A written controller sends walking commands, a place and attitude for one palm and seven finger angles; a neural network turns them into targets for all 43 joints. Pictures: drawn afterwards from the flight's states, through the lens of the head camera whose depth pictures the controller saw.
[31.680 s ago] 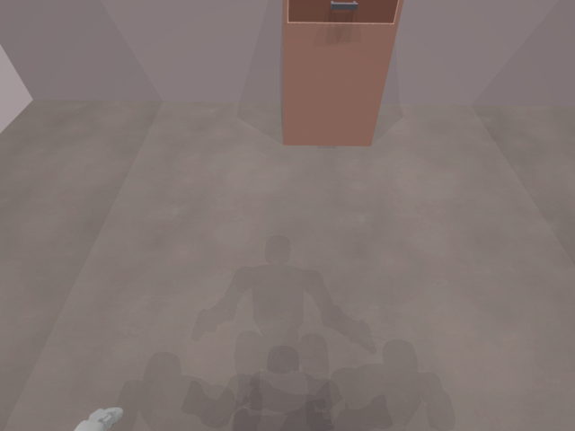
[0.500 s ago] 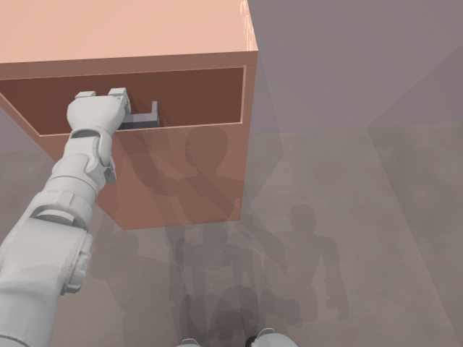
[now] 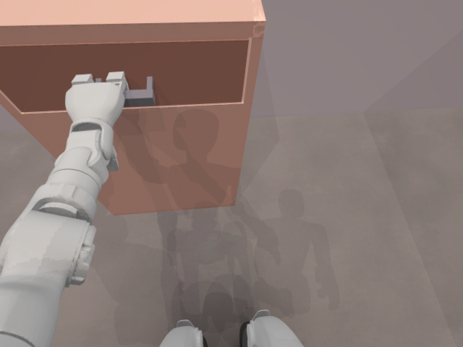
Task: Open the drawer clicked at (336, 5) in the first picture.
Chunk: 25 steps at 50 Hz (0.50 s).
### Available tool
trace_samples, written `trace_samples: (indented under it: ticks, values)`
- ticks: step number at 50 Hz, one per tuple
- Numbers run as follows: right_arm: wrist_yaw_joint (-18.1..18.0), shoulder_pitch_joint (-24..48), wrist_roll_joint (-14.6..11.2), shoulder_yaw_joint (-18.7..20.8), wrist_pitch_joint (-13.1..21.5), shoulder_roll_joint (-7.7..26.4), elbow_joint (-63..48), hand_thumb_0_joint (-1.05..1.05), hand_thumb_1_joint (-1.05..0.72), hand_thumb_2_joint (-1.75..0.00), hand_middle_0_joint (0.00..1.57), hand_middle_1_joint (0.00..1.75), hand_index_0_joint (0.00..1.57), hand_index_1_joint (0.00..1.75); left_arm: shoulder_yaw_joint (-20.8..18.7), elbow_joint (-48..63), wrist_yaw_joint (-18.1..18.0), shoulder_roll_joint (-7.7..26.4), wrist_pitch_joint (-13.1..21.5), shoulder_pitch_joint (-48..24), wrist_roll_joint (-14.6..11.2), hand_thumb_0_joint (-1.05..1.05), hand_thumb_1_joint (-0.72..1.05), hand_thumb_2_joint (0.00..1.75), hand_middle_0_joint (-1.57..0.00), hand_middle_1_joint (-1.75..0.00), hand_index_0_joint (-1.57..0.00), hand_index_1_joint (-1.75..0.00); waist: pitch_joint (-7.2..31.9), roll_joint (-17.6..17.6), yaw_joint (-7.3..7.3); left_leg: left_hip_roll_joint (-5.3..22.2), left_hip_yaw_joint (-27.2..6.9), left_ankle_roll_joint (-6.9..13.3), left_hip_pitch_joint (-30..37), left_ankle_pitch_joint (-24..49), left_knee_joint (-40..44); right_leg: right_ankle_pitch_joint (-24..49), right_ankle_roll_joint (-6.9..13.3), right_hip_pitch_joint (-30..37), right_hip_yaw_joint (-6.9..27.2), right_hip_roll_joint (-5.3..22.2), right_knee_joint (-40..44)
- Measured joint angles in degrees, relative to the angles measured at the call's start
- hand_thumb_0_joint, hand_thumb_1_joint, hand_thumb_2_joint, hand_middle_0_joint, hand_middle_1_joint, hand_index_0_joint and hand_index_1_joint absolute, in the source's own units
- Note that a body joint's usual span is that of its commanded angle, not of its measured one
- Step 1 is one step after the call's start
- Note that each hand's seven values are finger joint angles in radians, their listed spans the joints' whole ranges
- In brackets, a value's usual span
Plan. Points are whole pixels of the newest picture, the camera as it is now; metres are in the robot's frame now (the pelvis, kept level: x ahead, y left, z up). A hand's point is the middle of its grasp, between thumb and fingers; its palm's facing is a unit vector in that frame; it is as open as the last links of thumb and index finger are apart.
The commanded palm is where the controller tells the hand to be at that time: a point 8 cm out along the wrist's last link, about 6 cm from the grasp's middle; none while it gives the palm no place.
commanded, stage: lower the fingers behind the handle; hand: left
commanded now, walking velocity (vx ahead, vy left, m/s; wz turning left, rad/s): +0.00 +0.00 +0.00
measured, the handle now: (124, 90) +0.58 +0.16 +0.04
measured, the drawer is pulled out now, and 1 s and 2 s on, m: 0.00 0.00 0.02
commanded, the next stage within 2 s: close the thumb around the handle in 0.38 s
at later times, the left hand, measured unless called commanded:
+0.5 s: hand (107, 122) +0.52 +0.19 +0.01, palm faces -0.06 -0.01 -1.00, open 13.9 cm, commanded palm +0.51 +0.17 +0.06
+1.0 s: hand (107, 121) +0.52 +0.19 +0.02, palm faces -0.08 -0.01 -1.00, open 7.2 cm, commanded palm +0.51 +0.17 +0.06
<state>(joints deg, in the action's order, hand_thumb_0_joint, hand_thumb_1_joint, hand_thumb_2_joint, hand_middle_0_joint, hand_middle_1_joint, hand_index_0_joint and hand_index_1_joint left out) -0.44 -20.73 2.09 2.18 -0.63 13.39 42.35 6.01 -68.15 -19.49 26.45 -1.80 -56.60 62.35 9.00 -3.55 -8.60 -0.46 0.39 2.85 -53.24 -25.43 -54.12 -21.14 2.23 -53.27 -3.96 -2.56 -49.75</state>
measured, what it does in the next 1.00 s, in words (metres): stands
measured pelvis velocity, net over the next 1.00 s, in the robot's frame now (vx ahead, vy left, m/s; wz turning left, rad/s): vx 0.01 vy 0.00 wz -0.01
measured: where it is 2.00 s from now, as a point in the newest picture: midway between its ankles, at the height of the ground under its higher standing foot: outside the picture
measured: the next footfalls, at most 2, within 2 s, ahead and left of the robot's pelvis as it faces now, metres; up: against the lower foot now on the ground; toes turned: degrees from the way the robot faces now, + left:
none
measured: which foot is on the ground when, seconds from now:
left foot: down 0.00-1.00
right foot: down 0.00-1.00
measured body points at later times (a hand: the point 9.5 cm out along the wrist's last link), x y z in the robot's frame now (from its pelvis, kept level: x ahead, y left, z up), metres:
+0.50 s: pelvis +0.00 +0.01 +0.00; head +0.13 +0.02 +0.43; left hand +0.52 +0.19 +0.07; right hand -0.02 -0.26 -0.12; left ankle -0.01 +0.09 -0.68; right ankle +0.01 -0.10 -0.68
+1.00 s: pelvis +0.01 +0.00 +0.00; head +0.14 +0.01 +0.43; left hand +0.52 +0.19 +0.07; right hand +0.00 -0.26 -0.12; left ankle -0.01 +0.09 -0.68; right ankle +0.01 -0.10 -0.68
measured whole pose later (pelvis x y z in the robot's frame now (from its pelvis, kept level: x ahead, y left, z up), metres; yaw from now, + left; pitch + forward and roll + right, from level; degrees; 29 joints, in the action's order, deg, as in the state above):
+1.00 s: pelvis +0.01 +0.00 +0.00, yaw +0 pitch +25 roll -3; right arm 0.0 -21.4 2.1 2.4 -1.6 13.7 42.6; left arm 6.4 -66.8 -19.7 25.8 -2.7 -55.6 61.5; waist 9.1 -3.8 -8.3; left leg -0.4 0.6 3.1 -52.3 -26.0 -53.7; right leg -21.5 1.8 -52.3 -3.6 -2.7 -49.1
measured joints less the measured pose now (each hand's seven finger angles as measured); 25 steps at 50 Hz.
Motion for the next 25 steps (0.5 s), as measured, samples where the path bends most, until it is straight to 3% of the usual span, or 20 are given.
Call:
trace_samples:
  ticks: [13,25]
  values:
    - [0.04,-1.56,-0.10,-0.37,-0.43,0.14,0.32,0.00,-0.90,-0.90,0.20,0.30,0.20,0.30,-1.11,0.25,-0.21,0.32,0.69,0.49,-0.11,0.00,-0.49,0.30,-0.32,-1.22,-0.30,-1.20,0.08,-0.20,-0.35,0.10,0.77,0.62,-0.23,-0.32,-0.47,0.14,-0.60,-0.33,0.78,-0.12,-0.16]
    - [0.36,-1.55,0.03,0.30,-0.29,0.69,0.82,0.00,-0.90,-0.90,0.20,0.30,0.20,0.30,0.58,-0.13,-1.06,-0.81,-0.77,-0.31,-0.32,0.00,-0.49,0.30,-0.33,-1.22,-0.30,-1.20,0.07,-0.15,-0.28,-0.18,0.46,0.82,-0.29,-0.21,-0.36,0.27,-0.88,-0.07,0.52,0.12,0.29]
